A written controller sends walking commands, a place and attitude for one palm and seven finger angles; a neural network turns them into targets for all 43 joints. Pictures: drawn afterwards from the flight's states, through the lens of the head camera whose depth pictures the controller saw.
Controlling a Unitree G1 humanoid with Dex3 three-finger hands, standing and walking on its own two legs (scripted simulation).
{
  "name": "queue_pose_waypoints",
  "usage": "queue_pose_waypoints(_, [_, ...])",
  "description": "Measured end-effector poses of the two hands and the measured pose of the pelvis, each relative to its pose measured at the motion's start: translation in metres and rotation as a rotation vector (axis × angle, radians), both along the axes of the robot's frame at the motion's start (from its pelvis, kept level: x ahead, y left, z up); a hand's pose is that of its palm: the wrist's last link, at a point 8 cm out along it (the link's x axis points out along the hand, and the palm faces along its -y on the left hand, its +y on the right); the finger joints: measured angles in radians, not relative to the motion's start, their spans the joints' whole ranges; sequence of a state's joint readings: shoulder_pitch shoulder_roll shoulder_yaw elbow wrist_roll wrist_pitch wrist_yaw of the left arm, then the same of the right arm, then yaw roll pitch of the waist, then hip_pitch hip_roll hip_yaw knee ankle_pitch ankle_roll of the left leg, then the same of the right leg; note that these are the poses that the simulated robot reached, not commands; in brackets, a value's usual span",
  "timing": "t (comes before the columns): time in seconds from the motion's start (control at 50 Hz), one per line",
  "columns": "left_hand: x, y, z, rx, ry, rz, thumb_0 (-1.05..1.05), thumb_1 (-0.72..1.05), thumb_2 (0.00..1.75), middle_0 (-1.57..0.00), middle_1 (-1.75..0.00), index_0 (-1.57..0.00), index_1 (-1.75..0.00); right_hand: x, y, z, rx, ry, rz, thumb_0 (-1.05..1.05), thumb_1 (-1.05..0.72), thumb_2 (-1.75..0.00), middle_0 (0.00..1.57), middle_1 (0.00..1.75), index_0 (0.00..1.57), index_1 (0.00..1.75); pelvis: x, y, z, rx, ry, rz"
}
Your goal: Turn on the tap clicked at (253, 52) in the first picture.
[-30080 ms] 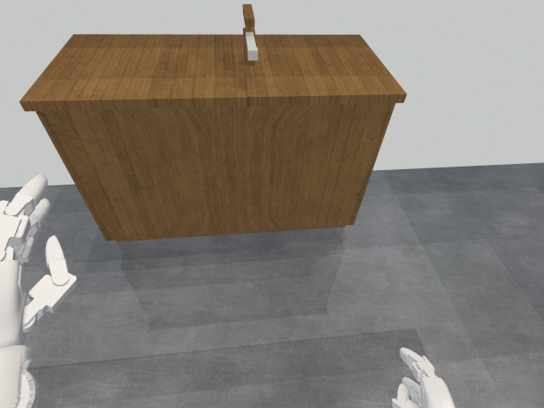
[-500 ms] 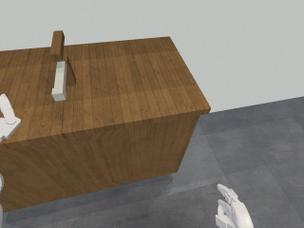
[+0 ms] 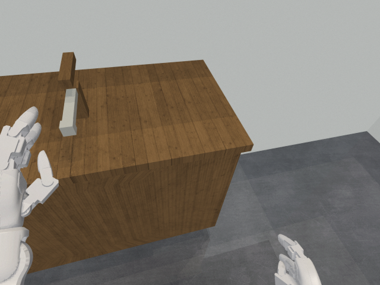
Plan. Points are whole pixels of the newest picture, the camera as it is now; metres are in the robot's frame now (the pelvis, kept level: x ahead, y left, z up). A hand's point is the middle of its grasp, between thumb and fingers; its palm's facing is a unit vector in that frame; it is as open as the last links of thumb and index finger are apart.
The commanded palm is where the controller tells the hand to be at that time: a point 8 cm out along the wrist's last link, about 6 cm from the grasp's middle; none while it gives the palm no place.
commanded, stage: look again from close up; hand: left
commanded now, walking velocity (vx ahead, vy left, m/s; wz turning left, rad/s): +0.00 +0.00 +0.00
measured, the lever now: (68, 127) +0.40 +0.33 +0.09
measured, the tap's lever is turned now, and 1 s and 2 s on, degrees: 0 0 0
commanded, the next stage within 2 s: come to a stop and stand still in 0.30 s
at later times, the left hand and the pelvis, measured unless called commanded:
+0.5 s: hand (40, 179) +0.23 +0.27 +0.15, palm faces +0.41 -0.86 -0.32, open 7.4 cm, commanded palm +0.17 +0.30 +0.17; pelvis +0.01 +0.02 +0.00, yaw +1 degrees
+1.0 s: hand (53, 196) +0.21 +0.25 +0.13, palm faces +0.32 -0.84 -0.43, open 7.4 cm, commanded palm +0.15 +0.28 +0.17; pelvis +0.00 +0.00 +0.00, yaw +1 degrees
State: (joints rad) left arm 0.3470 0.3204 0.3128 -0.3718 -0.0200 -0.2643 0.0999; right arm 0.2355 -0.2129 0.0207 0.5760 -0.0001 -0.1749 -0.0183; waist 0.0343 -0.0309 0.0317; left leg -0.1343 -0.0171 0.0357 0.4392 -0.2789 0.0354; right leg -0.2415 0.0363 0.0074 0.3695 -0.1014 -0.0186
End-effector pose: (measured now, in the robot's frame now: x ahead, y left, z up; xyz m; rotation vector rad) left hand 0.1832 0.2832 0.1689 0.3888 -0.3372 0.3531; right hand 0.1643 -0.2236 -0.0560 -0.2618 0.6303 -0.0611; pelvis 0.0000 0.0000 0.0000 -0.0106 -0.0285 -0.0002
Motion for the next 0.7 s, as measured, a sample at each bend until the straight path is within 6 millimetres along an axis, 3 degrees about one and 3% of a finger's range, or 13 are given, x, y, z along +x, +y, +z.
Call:
queue_pose_waypoints(0.1, [0.009,0.008,-0.009,0.019,0.074,-0.001,0.02,0.89,0.9,-0.22,-0.31,-0.21,-0.3,0.005,0.005,0.0,0.007,0.015,-0.01,0.02,-0.9,-0.9,0.2,0.3,0.2,0.3,0.005,0.002,0.001,-0.002,0.004,0.002])
queue_pose_waypoints(0.28, [0.005,0.017,0.004,0.039,0.023,0.009,0.02,0.89,0.9,-0.22,-0.31,-0.22,-0.3,0.015,0.017,-0.005,-0.001,0.057,0.014,0.02,-0.9,-0.9,0.2,0.3,0.2,0.3,0.013,0.01,0.0,-0.01,0.004,0.011])
queue_pose_waypoints(0.54, [0.004,0.028,-0.005,-0.004,0.041,0.027,0.02,0.89,0.9,-0.21,-0.3,-0.21,-0.3,0.024,0.031,0.001,0.003,0.03,0.016,0.02,-0.9,-0.9,0.2,0.3,0.2,0.3,0.011,0.019,-0.001,-0.008,-0.011,0.01])
queue_pose_waypoints(0.62, [0.0,0.027,0.001,0.007,0.017,0.021,0.02,0.89,0.9,-0.21,-0.3,-0.21,-0.3,0.022,0.033,0.002,0.003,0.028,0.018,0.02,-0.9,-0.9,0.2,0.3,0.2,0.3,0.009,0.019,-0.001,-0.008,-0.015,0.011])
queue_pose_waypoints(0.7, [0.01,0.049,0.041,0.196,-0.134,0.067,0.02,0.88,0.89,-0.22,-0.31,-0.22,-0.3,0.015,0.041,-0.007,0.003,0.052,0.111,0.01,-0.9,-0.9,0.2,0.3,0.2,0.3,0.003,0.012,-0.005,0.0,0.008,0.055])
